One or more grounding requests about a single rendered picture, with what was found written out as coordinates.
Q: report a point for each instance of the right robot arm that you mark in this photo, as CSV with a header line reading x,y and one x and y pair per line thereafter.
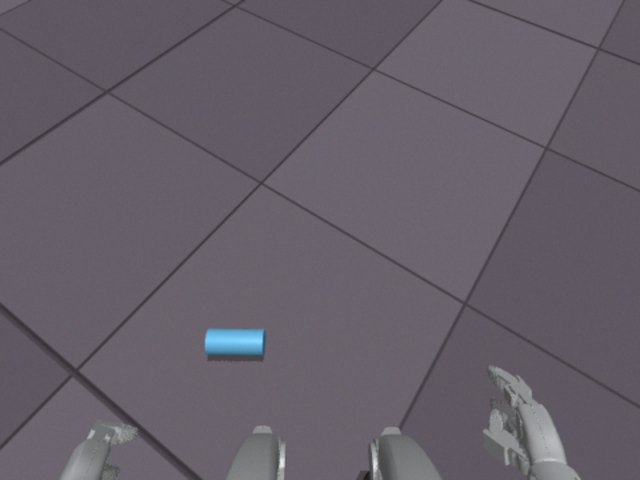
x,y
551,470

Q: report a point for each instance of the right robot hand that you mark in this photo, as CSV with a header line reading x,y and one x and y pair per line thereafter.
x,y
531,436

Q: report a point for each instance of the can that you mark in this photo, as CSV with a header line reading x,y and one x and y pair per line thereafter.
x,y
221,341

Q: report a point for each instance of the left robot hand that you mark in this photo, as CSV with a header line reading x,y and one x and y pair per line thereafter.
x,y
89,459

